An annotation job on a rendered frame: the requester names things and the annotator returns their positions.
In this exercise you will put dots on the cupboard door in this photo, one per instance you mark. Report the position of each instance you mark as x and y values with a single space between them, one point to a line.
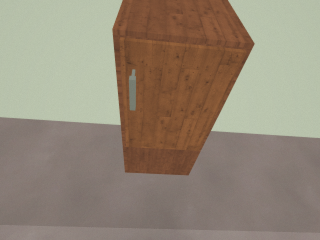
179 90

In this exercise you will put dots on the handle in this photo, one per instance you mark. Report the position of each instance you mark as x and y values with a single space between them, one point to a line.
132 91

